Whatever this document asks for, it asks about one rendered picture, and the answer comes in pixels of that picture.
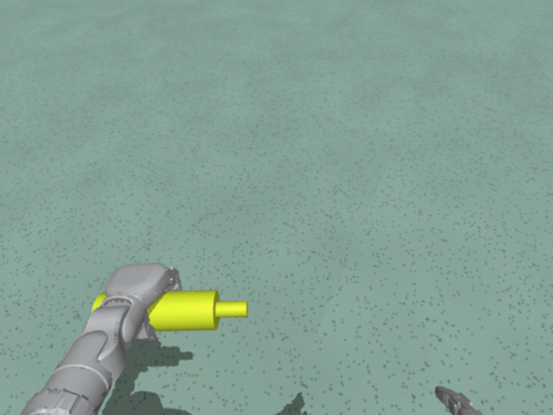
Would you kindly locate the right robot hand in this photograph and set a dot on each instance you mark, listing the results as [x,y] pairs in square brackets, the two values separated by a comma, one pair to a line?
[457,403]

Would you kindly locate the bottle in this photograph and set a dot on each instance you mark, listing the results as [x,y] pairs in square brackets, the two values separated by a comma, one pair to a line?
[189,310]

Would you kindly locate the left robot arm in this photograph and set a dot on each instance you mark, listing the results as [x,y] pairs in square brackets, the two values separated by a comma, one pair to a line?
[83,379]

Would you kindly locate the left robot hand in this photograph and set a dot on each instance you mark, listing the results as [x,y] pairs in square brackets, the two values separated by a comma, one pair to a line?
[146,282]

